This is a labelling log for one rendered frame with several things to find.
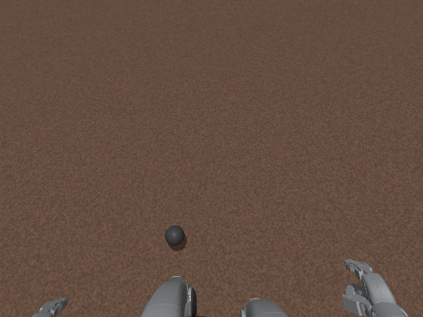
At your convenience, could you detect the ball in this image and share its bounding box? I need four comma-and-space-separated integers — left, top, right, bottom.
165, 226, 184, 246

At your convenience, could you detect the right robot arm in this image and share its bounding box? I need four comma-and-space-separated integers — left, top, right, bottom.
371, 302, 408, 317

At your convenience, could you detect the right robot hand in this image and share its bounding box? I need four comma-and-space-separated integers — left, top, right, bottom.
342, 259, 397, 317

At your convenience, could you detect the left robot hand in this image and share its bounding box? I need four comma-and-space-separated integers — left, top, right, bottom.
33, 298, 67, 317

